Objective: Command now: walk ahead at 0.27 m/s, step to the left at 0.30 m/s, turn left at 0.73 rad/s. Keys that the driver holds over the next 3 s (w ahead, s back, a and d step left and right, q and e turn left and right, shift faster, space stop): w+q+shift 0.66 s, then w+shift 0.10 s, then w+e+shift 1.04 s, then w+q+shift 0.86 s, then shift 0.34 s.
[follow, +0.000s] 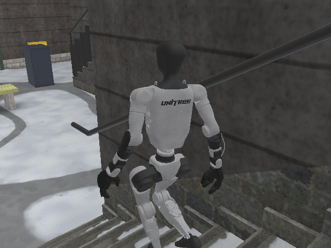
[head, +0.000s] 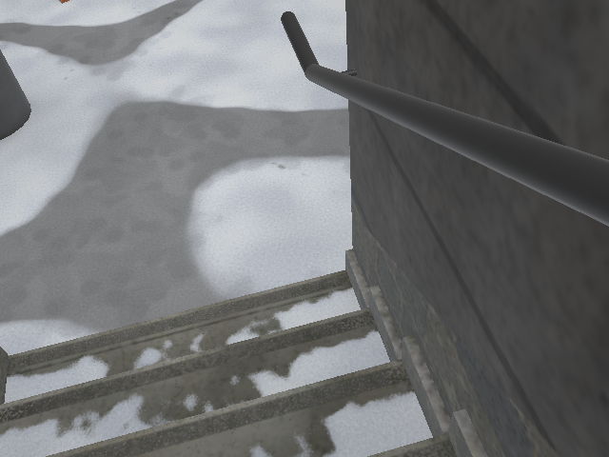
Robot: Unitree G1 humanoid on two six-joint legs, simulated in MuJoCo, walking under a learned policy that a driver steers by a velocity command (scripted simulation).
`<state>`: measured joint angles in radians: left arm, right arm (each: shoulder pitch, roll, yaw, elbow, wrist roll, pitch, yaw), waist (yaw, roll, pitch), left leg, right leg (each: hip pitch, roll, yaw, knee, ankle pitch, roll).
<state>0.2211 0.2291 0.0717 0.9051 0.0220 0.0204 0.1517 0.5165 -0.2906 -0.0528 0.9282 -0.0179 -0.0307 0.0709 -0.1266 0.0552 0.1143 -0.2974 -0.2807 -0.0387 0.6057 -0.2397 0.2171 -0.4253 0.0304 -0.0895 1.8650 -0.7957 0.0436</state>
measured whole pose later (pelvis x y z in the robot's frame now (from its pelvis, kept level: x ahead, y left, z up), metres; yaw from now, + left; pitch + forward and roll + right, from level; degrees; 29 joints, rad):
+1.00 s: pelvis +0.84 +0.20 -0.38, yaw +42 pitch +0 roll -1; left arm 0.69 0.21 0.05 1.04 -0.02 -0.10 0.03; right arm -0.05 -0.27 -0.03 0.74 -0.04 -0.11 0.05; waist 0.12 0.02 -0.05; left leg -0.59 -0.03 0.02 0.73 0.27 0.03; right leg -0.06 0.09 0.10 1.02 -0.89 -0.04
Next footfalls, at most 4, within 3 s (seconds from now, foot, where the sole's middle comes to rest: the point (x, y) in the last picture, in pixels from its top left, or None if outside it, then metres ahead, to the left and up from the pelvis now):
0.08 right None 0.02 -0.15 -0.67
0.44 left None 0.43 0.11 -0.89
0.72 right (318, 394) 0.77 -0.01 -1.05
1.04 left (195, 392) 0.91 0.37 -1.20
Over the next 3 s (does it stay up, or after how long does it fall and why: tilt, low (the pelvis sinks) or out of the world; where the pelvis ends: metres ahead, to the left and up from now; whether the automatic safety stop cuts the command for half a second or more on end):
stays up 2.51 0.80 -0.75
